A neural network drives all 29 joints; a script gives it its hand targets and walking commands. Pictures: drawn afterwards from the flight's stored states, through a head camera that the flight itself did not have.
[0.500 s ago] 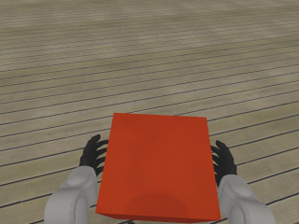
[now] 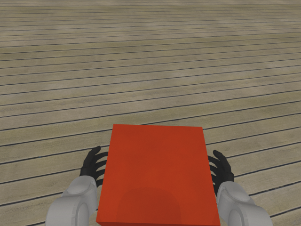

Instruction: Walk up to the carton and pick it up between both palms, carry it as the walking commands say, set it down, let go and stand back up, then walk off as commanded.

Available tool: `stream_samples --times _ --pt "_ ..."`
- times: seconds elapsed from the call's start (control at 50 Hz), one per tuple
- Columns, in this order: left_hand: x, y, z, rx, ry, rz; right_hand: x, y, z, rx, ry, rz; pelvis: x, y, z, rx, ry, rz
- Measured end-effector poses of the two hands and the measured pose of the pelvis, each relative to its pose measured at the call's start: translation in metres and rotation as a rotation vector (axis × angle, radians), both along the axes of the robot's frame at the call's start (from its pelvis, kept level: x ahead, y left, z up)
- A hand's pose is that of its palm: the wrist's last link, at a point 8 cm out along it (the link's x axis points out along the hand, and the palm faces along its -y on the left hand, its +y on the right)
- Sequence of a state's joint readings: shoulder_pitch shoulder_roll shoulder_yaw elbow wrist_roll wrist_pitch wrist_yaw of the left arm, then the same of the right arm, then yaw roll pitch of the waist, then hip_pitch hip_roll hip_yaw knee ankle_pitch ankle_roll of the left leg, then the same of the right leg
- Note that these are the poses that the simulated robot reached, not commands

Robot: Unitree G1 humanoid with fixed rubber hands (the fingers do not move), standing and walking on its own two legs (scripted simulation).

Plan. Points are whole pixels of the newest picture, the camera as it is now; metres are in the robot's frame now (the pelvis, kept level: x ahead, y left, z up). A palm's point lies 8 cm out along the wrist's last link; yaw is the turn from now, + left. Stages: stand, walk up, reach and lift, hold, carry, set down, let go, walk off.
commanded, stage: carry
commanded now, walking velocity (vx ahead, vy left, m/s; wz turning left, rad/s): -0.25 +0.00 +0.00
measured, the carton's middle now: (155, 185) +0.24 +0.01 +0.00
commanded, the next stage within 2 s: none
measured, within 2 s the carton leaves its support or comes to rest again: neither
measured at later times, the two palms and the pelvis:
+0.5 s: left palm out of the picture +0.04 +0.14 +0.07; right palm out of the picture +0.03 -0.16 +0.09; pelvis -0.19 +0.00 -0.01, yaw -1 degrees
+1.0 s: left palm out of the picture -0.05 +0.13 +0.07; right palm out of the picture -0.06 -0.17 +0.08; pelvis -0.28 -0.01 -0.01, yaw -1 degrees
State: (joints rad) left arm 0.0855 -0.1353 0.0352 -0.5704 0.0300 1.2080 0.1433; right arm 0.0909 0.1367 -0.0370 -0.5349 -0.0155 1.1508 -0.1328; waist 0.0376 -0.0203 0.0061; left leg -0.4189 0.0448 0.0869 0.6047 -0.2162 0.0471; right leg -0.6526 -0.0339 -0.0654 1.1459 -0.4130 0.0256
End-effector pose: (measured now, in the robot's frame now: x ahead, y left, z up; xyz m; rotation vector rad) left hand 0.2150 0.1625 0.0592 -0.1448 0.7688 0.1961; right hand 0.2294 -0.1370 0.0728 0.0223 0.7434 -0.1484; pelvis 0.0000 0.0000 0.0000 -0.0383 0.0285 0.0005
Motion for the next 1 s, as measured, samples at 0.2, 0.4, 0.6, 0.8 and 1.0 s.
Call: stream_samples --times 0.2,0.4,0.6,0.8,1.0 --pt "-0.067 -0.03 0.026 0.083 -0.115 -0.084 -0.093 -0.03 0.002 0.062 -0.113 -0.075 -0.093 -0.009 -0.009 -0.006 0.018 -0.031" --pt "-0.146 -0.039 0.019 0.038 -0.091 -0.129 -0.183 -0.038 0.012 0.028 -0.088 -0.129 -0.162 -0.008 -0.008 0.022 0.005 -0.02" --pt "-0.214 -0.008 0.014 0.009 -0.044 -0.034 -0.224 -0.009 0.014 -0.005 -0.041 -0.031 -0.216 -0.001 0.0 0.031 0.011 -0.02" --pt "-0.242 -0.018 0.028 0.073 -0.072 -0.066 -0.263 -0.019 0.006 0.055 -0.07 -0.06 -0.256 -0.001 0.0 0.032 0.006 -0.012" --pt "-0.267 -0.033 0.014 0.047 -0.079 -0.091 -0.292 -0.033 0.005 0.031 -0.076 -0.086 -0.283 -0.01 -0.008 0.034 -0.008 -0.011"
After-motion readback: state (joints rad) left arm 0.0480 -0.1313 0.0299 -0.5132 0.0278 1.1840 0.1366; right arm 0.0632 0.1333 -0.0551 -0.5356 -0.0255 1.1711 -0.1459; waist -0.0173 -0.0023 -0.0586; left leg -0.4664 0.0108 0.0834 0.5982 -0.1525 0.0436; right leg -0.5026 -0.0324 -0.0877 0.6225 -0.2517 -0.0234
